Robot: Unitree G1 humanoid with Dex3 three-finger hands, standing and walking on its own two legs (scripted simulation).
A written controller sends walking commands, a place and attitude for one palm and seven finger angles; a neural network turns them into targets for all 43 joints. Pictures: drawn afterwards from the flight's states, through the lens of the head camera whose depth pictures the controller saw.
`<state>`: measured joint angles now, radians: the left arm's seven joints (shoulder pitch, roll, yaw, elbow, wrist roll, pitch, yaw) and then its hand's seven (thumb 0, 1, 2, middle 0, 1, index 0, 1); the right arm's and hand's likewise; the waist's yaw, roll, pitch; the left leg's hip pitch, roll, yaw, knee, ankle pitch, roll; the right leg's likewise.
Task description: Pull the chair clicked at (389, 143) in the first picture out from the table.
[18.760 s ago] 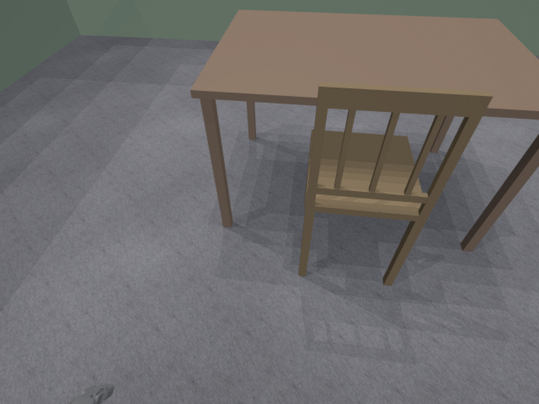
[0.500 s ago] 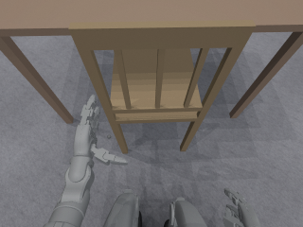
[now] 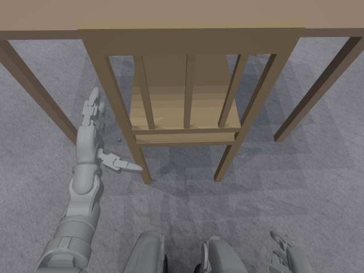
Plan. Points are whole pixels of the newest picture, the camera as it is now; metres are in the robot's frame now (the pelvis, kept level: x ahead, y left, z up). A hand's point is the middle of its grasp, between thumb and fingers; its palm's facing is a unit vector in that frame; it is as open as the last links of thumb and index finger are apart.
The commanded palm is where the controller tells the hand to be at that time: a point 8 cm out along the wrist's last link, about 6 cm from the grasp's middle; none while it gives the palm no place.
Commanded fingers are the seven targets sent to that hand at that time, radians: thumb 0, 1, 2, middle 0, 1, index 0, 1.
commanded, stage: push the fingers through the gap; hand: left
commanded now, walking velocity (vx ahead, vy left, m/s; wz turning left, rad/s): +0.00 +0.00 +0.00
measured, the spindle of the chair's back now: (188, 97) +0.52 +0.00 +0.02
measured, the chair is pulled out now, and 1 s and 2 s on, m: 0.00 0.00 0.00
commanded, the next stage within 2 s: hook a spindle and tug to test in 1.26 s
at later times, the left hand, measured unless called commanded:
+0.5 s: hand (120, 127) +0.42 +0.15 +0.02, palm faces +0.07 -1.00 -0.03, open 16.9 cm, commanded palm +0.41 +0.20 +0.02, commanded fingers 0.00 -0.50 0.30 -0.06 -0.08 -0.06 -0.08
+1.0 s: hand (121, 107) +0.47 +0.16 +0.03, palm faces +0.10 -0.99 -0.04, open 16.9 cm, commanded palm +0.44 +0.20 +0.02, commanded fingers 0.00 -0.50 0.30 -0.06 -0.08 -0.06 -0.08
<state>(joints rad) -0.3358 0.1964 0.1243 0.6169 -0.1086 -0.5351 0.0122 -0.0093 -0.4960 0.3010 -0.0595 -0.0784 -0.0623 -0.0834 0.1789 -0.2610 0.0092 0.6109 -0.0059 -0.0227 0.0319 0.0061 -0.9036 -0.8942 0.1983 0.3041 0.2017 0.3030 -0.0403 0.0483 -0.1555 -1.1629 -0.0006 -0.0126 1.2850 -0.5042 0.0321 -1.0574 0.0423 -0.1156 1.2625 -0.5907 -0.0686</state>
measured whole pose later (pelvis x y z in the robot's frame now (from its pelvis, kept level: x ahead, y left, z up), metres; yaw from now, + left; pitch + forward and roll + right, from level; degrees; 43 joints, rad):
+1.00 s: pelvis +0.00 +0.02 +0.00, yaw -2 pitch +25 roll -4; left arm -0.67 0.27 0.29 0.97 -0.05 -0.58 0.03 -0.01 -0.49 0.30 -0.06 -0.08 -0.06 -0.08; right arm 0.28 -0.26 0.00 0.65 -0.04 0.03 0.08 0.00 -0.90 -0.89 0.20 0.30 0.20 0.30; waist -0.12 0.06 -0.16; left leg -1.23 0.01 0.01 1.28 -0.50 0.06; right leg -1.12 0.05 -0.09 1.24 -0.56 -0.04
